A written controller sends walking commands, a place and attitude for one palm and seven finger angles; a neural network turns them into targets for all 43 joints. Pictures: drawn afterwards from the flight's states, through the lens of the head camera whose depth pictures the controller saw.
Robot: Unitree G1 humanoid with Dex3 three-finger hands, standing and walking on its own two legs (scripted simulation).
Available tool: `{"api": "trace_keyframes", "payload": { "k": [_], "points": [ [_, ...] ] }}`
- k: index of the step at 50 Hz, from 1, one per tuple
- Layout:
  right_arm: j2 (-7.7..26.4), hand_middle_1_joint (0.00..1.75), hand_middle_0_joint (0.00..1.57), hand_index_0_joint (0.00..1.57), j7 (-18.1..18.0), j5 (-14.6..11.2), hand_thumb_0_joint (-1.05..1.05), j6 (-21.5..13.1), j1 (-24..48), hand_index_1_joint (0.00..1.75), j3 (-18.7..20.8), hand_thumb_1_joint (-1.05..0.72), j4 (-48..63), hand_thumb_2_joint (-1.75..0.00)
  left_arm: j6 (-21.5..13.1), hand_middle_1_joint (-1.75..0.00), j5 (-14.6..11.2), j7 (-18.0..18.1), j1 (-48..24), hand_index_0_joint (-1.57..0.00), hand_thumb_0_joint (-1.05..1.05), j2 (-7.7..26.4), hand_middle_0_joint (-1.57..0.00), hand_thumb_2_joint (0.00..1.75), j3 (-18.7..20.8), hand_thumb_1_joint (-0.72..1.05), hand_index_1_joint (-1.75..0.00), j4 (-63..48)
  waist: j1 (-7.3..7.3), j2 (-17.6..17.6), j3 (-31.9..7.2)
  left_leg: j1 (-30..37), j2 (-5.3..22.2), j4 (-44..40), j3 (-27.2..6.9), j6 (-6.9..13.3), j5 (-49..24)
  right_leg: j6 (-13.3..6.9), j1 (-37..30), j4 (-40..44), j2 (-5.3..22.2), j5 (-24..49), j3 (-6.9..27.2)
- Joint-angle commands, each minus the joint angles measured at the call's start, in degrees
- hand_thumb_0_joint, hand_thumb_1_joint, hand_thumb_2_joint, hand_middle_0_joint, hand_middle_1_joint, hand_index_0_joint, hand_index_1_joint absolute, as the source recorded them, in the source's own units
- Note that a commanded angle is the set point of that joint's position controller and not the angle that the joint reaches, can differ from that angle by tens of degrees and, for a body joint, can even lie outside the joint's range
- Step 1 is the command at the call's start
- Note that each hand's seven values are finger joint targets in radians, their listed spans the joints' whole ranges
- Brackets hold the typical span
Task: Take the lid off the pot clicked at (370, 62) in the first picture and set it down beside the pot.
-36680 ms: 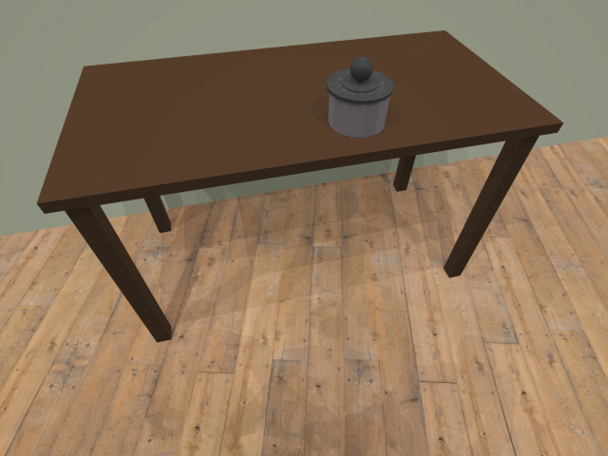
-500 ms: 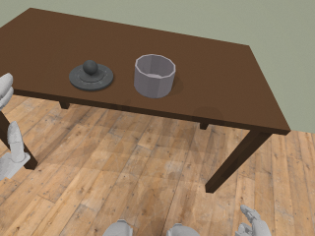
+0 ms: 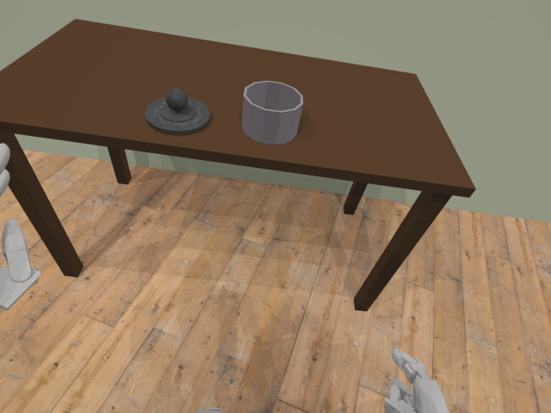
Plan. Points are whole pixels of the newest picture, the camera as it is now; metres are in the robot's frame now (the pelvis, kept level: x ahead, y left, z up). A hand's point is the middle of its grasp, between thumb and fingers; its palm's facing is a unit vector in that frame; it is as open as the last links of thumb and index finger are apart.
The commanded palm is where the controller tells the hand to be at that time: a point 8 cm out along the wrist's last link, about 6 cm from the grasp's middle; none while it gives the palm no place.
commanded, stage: stop stepping back and stand still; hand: left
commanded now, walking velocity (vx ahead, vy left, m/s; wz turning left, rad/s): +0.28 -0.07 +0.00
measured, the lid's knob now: (177, 99) +0.78 +0.27 +0.03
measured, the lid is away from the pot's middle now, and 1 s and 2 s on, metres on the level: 0.23 0.23 0.23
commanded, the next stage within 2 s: let the arm hang, fingers relaxed in 1.50 s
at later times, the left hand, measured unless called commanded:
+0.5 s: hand out of the picture +0.15 +0.29 +0.12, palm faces +0.25 -0.84 -0.48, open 7.4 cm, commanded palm none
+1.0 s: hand out of the picture -0.03 +0.24 -0.16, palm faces +0.05 -0.99 -0.16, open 7.3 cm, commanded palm none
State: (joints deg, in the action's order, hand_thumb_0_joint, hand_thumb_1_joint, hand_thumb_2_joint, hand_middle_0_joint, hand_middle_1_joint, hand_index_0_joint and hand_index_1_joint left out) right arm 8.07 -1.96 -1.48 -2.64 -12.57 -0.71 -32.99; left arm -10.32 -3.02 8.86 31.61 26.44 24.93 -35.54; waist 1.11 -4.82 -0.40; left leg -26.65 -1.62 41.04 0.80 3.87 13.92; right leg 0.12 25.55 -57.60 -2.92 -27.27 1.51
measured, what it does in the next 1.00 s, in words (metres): steps on the spot: right foot, then left foot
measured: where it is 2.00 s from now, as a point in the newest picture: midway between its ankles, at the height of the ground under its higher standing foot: outside the picture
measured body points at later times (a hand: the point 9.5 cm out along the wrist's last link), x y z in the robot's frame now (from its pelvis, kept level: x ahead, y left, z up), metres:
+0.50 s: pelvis -0.05 +0.04 +0.01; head -0.06 +0.07 +0.46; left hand +0.13 +0.33 +0.15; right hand +0.11 -0.17 -0.07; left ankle +0.00 +0.15 -0.71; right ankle -0.02 -0.08 -0.72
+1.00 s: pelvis +0.00 +0.07 +0.02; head +0.05 +0.09 +0.46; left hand -0.03 +0.30 -0.15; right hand -0.01 -0.18 -0.12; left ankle -0.01 +0.16 -0.71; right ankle +0.00 -0.08 -0.71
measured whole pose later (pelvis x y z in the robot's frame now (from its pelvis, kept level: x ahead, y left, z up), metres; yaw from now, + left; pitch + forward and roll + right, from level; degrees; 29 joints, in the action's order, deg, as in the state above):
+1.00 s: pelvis +0.00 +0.07 +0.02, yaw +5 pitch +1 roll -1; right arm 8.8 -0.9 0.5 0.8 -20.3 3.1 -57.6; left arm 1.3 0.4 0.8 17.9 11.5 0.3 60.0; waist 1.8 -2.7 5.5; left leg -15.8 1.7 33.0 5.6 1.5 18.2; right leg 2.2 14.5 -30.9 1.3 -17.4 1.8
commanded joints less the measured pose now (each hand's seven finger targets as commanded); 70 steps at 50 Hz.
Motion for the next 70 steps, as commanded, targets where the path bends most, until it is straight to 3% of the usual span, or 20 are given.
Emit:
{"api": "trace_keyframes", "payload": {
  "k": [1, 3, 4, 7, 13, 15, 17, 21, 22, 24, 26, 29, 30, 31, 32, 34, 40, 43, 50, 70],
  "points": [
    [9.29, 0.3, 0.2, 0.2, 0.2, -0.2, 0.0, -4.16, 6.04, 0.3, 2.16, -0.9, 10.79, -0.9, -2.72, -0.3, -0.09, -0.88, 8.99, -0.2, 0.0, 5.29, -0.2, 0.9, 0.59, 0.9, -0.3, -14.37, -2.07, 12.37, -5.32, -9.04, 12.23, -25.66, -14.05, 1.63, 26.14, -1.43, -20.56, 18.49, -0.35, -1.85, -4.14],
    [9.71, 0.3, 0.2, 0.2, -0.06, 0.14, 0.0, -3.19, 5.59, 0.3, 2.12, -0.9, 10.63, -0.9, -2.33, -0.3, 0.77, -1.39, 9.17, -0.2, 0.0, 5.35, -0.2, 0.9, 0.06, 0.9, -0.3, -15.5, -2.63, 6.08, -3.34, -11.98, 5.4, -6.95, -5.22, -0.95, 22.34, -3.65, -24.66, 35.14, 2.75, 0.17, 0.09],
    [9.34, 0.3, 0.2, 0.2, -0.03, 0.32, 0.0, -2.49, 5.21, 0.3, 2.5, -0.9, 10.54, -0.9, -2.23, -0.3, 0.94, -1.64, 6.06, -0.2, 0.0, 6.51, -0.2, 0.9, 0.29, 0.9, -0.3, -16.32, -1.81, -4.57, -1.66, -14.1, 0.8, 12.9, 1.39, -2.29, 15.75, -8.3, -21.1, 43.19, 12.62, 3.35, 13.01],
    [10.06, 0.3, 0.2, 0.2, -1.21, -0.24, 0.0, -2.53, 3.6, 0.3, 3.74, -0.9, 8.76, -0.9, -1.49, -0.3, -0.57, -0.85, -0.18, -0.2, 0.0, 7.55, -0.2, 0.9, 1.7, 0.9, -0.3, -13.43, 0.18, -3.41, 2.69, -10.58, 5.08, 31.37, -6.81, -2.61, 11.08, -14.23, -2.68, 48.86, 23.18, -9.58, 26.79],
    [8.2, 0.3, 0.2, 0.2, -4.27, 0.14, 0.0, -4.89, 3.69, 0.3, 1.29, -0.9, 7.92, -0.9, -2.13, -0.3, 0.26, 0.78, -2.24, -0.2, 0.0, 5.11, -0.2, 0.9, -0.89, 0.9, -0.3, -12.33, 0.3, 9.15, -1.67, 15.98, 4.18, -15.94, 2.7, -0.89, 11.43, -6.2, -1.1, 29.52, 9.74, -8.03, 1.96],
    [10.08, 0.3, 0.2, 0.2, -4.27, -0.06, 0.0, -6.44, 3.99, 0.3, 1.73, -0.9, 9.02, -0.9, -2.95, -0.3, 0.17, 1.11, -3.56, -0.2, 0.0, 4.96, -0.2, 0.9, -1.36, 0.9, -0.3, -15.32, 0.42, 21.22, -0.36, 18.6, 17.03, -26.34, -18.8, 4.78, 14.16, -0.18, 4.91, 9.49, -0.69, -1.81, -6.18],
    [8.89, 0.3, 0.2, 0.2, -3.11, 0.71, 0.0, -7.9, 4.9, 0.3, 2.13, -0.9, 8.29, -0.9, -2.87, -0.3, 0.28, 0.27, -1.31, -0.2, 0.0, 6.7, -0.2, 0.9, 0.68, 0.9, -0.3, -14.5, 0.43, 19.39, 3.71, 7.08, 21.94, -33.56, -30.95, 8.49, 28.93, -0.38, 7.34, -2.33, 2.78, -0.81, 1.39],
    [8.85, 0.3, 0.2, 0.2, -1.23, 0.83, 0.0, -7.04, 7.05, 0.3, 1.54, -0.9, 8.91, -0.9, -1.74, -0.3, -0.26, -0.02, 9.98, -0.2, 0.0, 6.75, -0.2, 0.9, 1.85, 0.9, -0.3, -15.62, -2.2, 13.65, -0.53, -2.98, 15.27, -27.71, -10.83, 1.73, 24.22, -0.6, -16.0, 19.59, 1.69, 2.07, -5.27],
    [16.07, 0.3, 0.2, 0.2, 2.3, 2.91, 0.0, -6.68, 6.37, 0.3, 6.05, -0.9, -6.4, -0.9, 7.51, -0.3, 7.0, -7.18, -1.07, -0.2, 0.0, -8.46, -0.2, 0.9, -17.63, 0.9, -0.3, 38.97, -0.25, 7.42, 0.07, -5.72, 10.91, -8.22, -6.26, -0.71, 10.66, -1.82, -12.03, 25.13, 8.13, 8.2, -1.75],
    [10.68, 0.3, 0.2, 0.2, 2.36, 2.27, 0.0, -0.42, -1.62, 0.3, 5.63, -0.9, -1.36, -0.9, 10.35, -0.3, 6.15, -8.06, -2.59, -0.2, 0.0, -2.97, -0.2, 0.9, -18.29, 0.9, -0.3, 43.11, -1.17, -15.46, -7.19, -8.02, 3.16, 11.22, 5.36, -3.67, 17.42, -7.73, -16.49, 34.11, 17.61, 7.73, 10.13],
    [11.2, 0.3, 0.2, 0.2, 3.08, 1.83, 0.0, 1.6, -3.61, 0.3, 5.2, -0.9, 0.15, -0.9, 10.6, -0.3, 6.25, -8.41, -11.39, -0.2, 0.0, -0.31, -0.2, 0.9, -18.34, 0.9, -0.3, 46.84, 1.25, -11.86, -1.93, -6.18, 4.12, 20.48, 4.78, -2.92, 20.02, -11.55, -6.47, 38.67, 22.1, -7.48, 9.66],
    [12.98, 0.3, 0.2, 0.2, 3.07, 2.95, 0.0, 2.97, -6.38, 0.3, 5.96, -0.9, -3.68, -0.9, 11.47, -0.3, 5.59, -8.07, -21.04, -0.2, 0.0, -2.1, -0.2, 0.9, -20.54, 0.9, -0.3, 56.44, 4.21, -11.54, 7.29, 6.95, 5.74, 5.06, 1.26, -1.09, 15.71, -8.63, 8.39, 32.11, 16.7, -8.94, 5.64],
    [14.09, 0.3, 0.2, 0.2, 3.12, 3.44, 0.0, 2.94, -10.64, 0.3, 6.04, -0.9, -5.69, -0.9, 12.08, -0.3, 5.21, -8.61, -22.05, -0.2, 0.0, -4.18, -0.2, 0.9, -21.36, 0.9, -0.3, 59.13, 5.9, 1.92, 7.27, 14.56, 8.45, -9.45, -6.34, 1.15, 14.59, -4.94, 15.48, 20.35, 10.52, -12.47, 1.14],
    [18.65, 0.3, 0.2, 0.2, 2.86, 4.24, 0.0, 2.12, -13.82, 0.3, 6.68, -0.9, -6.88, -0.9, 12.16, -0.3, 4.77, -9.31, -22.04, -0.2, 0.0, -8.92, -0.2, 0.9, -22.69, 0.9, -0.3, 60.41, 6.26, 28.55, 7.93, 16.23, 21.94, -26.49, -30.33, 6.6, 22.63, 0.59, 23.91, -3.01, 0.22, -11.89, -7.48],
    [19.47, 0.3, 0.2, 0.2, 1.76, 4.13, 0.0, 1.7, -13.57, 0.3, 6.63, -0.9, -7.53, -0.9, 11.43, -0.3, 4.38, -9.59, -26.9, -0.2, 0.0, -5.94, -0.2, 0.9, -22.11, 0.9, -0.3, 61.18, 5.75, 21.45, 8.18, 9.44, 26.75, -31.85, -39.46, 11.58, 22.73, -0.47, 21.67, -12.37, 4.65, -5.55, 3.69],
    [15.96, 0.3, 0.2, 0.2, 1.27, 3.73, 0.0, 1.09, -3.57, 0.3, 5.58, -0.9, -8.5, -0.9, 11.29, -0.3, 4.22, -9.84, -23.07, -0.2, 0.0, -5.82, -0.2, 0.9, -21.63, 0.9, -0.3, 70.26, -0.88, 13.55, 5.57, -0.65, 20.05, -29.96, -25.2, 7.15, 21.36, 0.06, 12.14, -12.39, 6.49, 3.61, 4.35],
    [11.8, 0.3, 0.2, 0.2, 0.46, 2.58, 0.0, 1.09, -6.08, 0.3, 5.02, -0.9, -16.0, -0.9, 10.25, -0.3, 3.5, -9.86, -12.8, -0.2, 0.0, -9.28, -0.2, 0.9, -23.63, 0.9, -0.3, 85.18, -2.04, 13.08, -5.63, 9.14, 11.55, -16.38, -3.5, 1.33, 1.84, 0.82, -14.1, 25.97, 2.86, 9.18, -3.45],
    [6.34, 0.3, 0.2, 0.2, 1.01, 1.75, 0.0, 1.83, -9.6, 0.3, 4.39, -0.9, -17.89, -0.9, 9.6, -0.3, 3.67, -8.2, -14.2, -0.2, 0.0, -6.74, -0.2, 0.9, -23.79, 0.9, -0.3, 87.37, 0.74, 4.24, 2.4, 7.26, 3.61, -8.82, 1.65, -2.44, 6.28, -5.33, -10.61, 37.75, 13.14, 13.08, 14.6],
    [7.84, 0.3, 0.2, 0.2, -0.07, 1.71, 0.0, 1.44, -10.48, 0.3, 5.17, -0.9, -23.19, -0.9, 9.82, -0.3, 3.44, -7.47, -15.3, -0.2, 0.0, -11.18, -0.2, 0.9, -23.78, 0.9, -0.3, 92.38, 0.63, 8.54, -0.43, 21.53, 10.62, -16.2, -2.77, 0.38, -20.28, -1.08, -10.87, 29.77, 5.23, 23.04, 0.2],
    [6.16, 0.3, 0.2, 0.2, 0.12, 2.18, 0.0, 2.15, -4.93, 0.3, 5.75, -0.9, -26.13, -0.9, 9.53, -0.3, 3.76, -6.46, -19.04, -0.2, 0.0, -10.33, -0.2, 0.9, -21.91, 0.9, -0.3, 93.05, 0.03, 4.01, 1.34, 22.0, 8.09, -14.54, 0.96, -2.04, -17.98, -2.0, -16.79, 33.11, 8.13, 34.15, 3.75]
  ]
}}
